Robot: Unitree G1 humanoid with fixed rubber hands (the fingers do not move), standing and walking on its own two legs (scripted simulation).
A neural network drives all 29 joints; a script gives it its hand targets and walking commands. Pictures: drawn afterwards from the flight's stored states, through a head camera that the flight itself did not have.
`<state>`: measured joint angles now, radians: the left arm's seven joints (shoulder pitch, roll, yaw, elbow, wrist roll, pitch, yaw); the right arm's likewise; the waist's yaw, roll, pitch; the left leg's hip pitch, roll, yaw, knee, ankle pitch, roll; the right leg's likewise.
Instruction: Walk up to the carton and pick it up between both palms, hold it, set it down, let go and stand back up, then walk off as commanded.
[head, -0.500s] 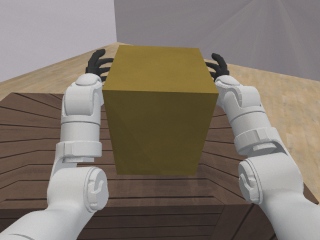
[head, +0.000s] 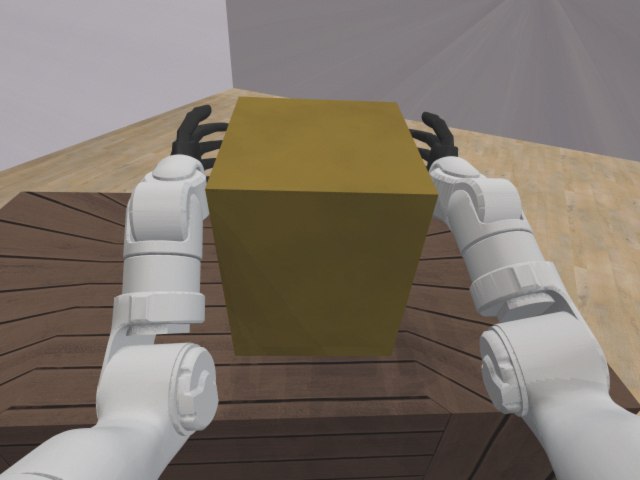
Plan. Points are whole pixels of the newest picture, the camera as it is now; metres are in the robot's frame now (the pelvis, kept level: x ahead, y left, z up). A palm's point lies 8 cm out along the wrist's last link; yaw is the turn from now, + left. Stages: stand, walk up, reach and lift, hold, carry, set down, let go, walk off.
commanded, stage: hold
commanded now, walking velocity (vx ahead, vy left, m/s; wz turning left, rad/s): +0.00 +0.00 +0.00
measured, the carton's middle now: (316, 228) +0.36 +0.00 +0.20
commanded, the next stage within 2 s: none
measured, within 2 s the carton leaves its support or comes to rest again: neither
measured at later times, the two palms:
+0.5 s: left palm (184, 167) +0.36 +0.15 +0.28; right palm (438, 169) +0.36 -0.15 +0.28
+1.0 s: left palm (188, 168) +0.36 +0.14 +0.28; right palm (440, 172) +0.37 -0.15 +0.28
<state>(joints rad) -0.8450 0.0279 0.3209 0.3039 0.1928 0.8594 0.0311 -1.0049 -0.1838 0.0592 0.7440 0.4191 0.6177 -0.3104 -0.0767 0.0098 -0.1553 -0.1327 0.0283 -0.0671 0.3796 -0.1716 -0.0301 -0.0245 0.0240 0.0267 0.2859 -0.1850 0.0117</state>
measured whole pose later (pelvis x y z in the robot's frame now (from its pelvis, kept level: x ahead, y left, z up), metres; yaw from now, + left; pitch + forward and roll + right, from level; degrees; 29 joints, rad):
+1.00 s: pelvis +0.00 +0.00 +0.00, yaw +0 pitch -4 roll -1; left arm -0.85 0.03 0.32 0.32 0.19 0.86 0.03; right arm -1.01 -0.18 0.06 0.75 0.42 0.62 -0.31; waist -0.07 0.01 -0.16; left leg -0.14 0.03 -0.07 0.38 -0.17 -0.03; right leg -0.03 0.03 0.03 0.29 -0.18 0.01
